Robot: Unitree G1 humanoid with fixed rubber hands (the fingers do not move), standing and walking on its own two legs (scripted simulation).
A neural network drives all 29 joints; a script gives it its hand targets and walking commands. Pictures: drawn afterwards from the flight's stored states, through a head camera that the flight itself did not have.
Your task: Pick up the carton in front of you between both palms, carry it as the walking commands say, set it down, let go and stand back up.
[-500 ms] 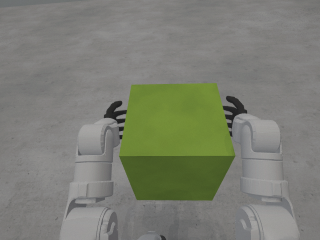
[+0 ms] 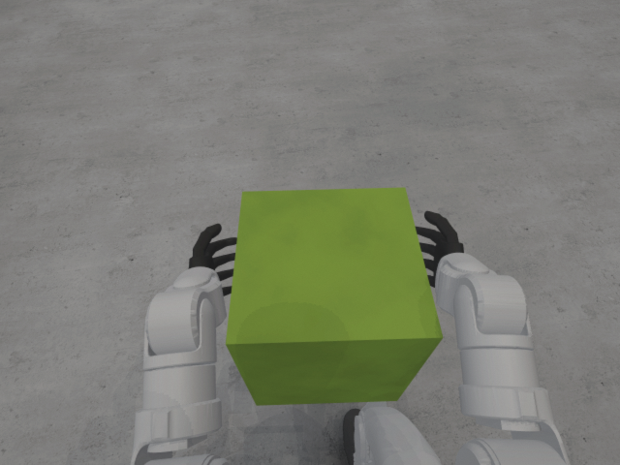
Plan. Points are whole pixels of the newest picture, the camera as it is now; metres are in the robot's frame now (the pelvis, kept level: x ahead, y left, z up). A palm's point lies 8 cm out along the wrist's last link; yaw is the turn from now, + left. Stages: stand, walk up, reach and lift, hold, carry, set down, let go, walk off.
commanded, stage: carry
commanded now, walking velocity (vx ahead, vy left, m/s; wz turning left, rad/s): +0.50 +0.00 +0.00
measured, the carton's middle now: (325, 304) +0.33 -0.02 -0.03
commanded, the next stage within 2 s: none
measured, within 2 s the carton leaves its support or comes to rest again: neither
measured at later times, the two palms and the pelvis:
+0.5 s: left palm (161, 96) +0.60 +0.19 +0.13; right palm (366, 82) +0.61 -0.11 +0.12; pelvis +0.33 +0.03 +0.02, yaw +2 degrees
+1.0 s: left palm (175, 17) +0.86 +0.20 +0.11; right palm (335, 6) +0.87 -0.10 +0.11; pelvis +0.60 +0.05 +0.01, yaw +0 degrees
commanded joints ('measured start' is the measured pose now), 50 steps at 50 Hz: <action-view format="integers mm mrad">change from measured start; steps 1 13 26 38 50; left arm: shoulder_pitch -640 -623 -251 -172 -137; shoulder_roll -1005 -986 -911 -991 -860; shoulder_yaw -755 -773 -757 -817 -804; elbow -75 -200 -304 -375 -414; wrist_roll -345 -465 -340 -356 -359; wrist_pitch -64 47 153 134 177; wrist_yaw -222 -278 -316 -302 -304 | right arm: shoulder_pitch -646 -434 -231 -133 -64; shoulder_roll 1086 994 979 1023 883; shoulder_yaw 803 708 799 812 778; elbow -100 -125 -332 -398 -411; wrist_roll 420 288 304 346 293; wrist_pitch -11 81 200 180 214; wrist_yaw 284 230 281 313 299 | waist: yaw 15 89 80 59 70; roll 117 -65 -131 110 86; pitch -528 -517 -367 -386 -370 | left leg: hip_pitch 347 -397 -50 181 55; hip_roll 224 121 83 390 241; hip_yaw -110 -42 153 -152 120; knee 39 338 -165 -410 48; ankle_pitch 1332 90 371 300 731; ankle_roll -24 -150 -124 21 -160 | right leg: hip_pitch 285 888 726 120 684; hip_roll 108 -263 -173 -103 -91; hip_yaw -137 260 -32 5 -80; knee -267 -538 -342 70 -452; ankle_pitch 143 342 357 -103 529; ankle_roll -22 -118 -13 67 50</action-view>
